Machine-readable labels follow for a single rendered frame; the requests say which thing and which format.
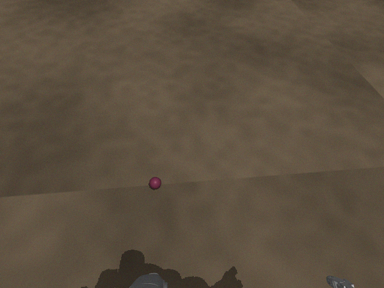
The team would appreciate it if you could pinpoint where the right robot hand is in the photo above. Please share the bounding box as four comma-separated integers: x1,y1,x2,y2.
326,276,354,288

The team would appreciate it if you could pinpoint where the ball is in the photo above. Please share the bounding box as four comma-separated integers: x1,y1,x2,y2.
149,177,161,189

